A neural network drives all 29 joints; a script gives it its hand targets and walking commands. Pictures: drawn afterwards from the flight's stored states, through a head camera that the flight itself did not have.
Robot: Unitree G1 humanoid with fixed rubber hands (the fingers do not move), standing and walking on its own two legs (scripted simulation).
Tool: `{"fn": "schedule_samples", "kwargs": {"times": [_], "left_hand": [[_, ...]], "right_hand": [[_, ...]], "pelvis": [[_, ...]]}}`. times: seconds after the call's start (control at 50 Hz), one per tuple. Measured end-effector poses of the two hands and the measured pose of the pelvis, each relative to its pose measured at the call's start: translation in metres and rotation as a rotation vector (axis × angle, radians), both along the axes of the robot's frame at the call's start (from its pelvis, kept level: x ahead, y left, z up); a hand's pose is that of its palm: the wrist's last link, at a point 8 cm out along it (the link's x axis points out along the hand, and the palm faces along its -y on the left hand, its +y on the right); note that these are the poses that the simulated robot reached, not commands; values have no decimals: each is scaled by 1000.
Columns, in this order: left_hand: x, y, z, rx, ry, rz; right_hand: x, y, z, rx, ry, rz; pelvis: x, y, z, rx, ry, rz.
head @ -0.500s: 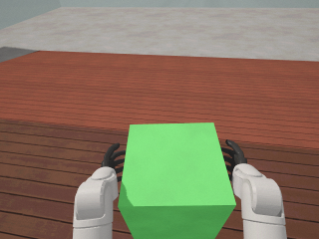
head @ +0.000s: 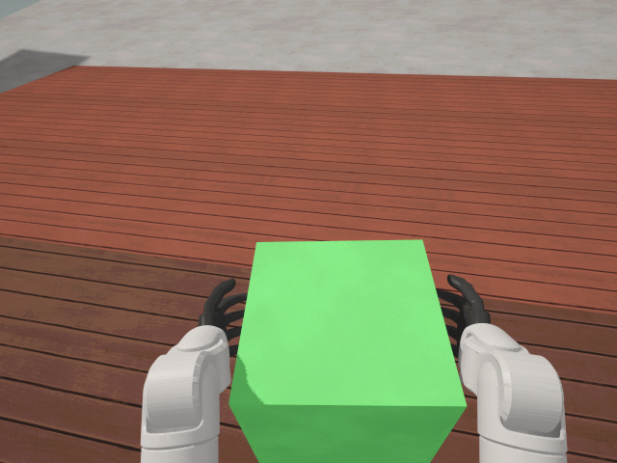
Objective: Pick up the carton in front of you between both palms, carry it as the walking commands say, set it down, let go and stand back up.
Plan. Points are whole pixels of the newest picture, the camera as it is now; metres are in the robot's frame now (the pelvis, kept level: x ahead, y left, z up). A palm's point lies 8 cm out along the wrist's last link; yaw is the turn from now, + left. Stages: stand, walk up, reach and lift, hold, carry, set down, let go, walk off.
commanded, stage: carry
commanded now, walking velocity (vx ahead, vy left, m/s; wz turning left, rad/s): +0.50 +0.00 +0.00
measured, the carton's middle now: (340, 362) +0.27 +0.00 +0.00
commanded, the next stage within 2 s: none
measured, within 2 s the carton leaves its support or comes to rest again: neither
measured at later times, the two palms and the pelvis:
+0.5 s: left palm (253, 163) +0.61 +0.16 +0.07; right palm (421, 168) +0.59 -0.14 +0.07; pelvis +0.34 +0.04 +0.00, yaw -4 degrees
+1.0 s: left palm (292, 68) +0.97 +0.12 +0.09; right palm (416, 62) +0.98 -0.18 +0.09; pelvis +0.67 -0.04 +0.00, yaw -1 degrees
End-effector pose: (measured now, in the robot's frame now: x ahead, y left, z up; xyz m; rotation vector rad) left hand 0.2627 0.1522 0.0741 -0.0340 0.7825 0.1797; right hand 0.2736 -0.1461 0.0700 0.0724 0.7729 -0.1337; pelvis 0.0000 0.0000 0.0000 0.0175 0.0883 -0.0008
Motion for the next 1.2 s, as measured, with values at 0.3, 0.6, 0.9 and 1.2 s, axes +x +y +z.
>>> {"fn": "schedule_samples", "kwargs": {"times": [0.3, 0.6, 0.9, 1.2], "left_hand": [[226, 14, -5, -40, -111, -58], [418, 4, 11, -33, -72, -116], [629, -33, 0, -13, -48, -4], [898, -38, 37, 42, -105, -110]], "right_hand": [[206, 14, 5, -49, -111, -50], [383, 5, 21, -50, -70, -102], [625, -34, 1, 0, -47, -16], [881, -38, 43, -95, -105, 3]], "pelvis": [[221, 27, -26, 3, -34, -44], [404, 30, 6, -42, -8, -64], [613, -30, -14, -23, -24, -8], [807, -23, -15, -28, -11, -42]]}}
